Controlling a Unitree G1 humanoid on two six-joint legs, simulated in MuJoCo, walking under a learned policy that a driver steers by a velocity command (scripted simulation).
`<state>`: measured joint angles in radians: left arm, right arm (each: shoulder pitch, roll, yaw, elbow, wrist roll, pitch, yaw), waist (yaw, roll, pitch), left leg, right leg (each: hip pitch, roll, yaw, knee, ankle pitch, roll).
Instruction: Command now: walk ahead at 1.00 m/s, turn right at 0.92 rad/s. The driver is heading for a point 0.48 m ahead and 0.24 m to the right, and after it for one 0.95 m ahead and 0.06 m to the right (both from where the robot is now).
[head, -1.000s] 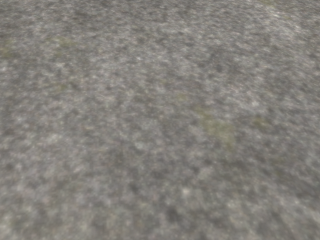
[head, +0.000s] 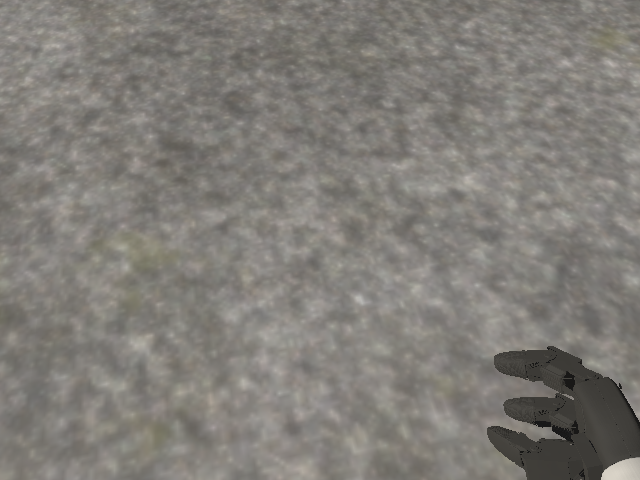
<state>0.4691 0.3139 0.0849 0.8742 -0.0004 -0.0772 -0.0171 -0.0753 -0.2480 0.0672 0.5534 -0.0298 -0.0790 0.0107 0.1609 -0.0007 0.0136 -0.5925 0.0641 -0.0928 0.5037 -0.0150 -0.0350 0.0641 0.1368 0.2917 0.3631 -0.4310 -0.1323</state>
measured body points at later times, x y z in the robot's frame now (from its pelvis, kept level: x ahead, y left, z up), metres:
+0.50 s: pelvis +0.44 -0.02 -0.03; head +0.47 -0.04 +0.42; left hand +0.77 +0.06 -0.09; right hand +0.26 -0.23 -0.16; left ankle +0.23 +0.19 -0.63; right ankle +0.54 -0.08 -0.73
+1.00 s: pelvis +0.71 -0.10 -0.01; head +0.75 -0.11 +0.44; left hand +0.94 +0.09 -0.12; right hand +0.68 -0.38 -0.13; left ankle +0.83 -0.10 -0.73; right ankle +0.60 -0.17 -0.62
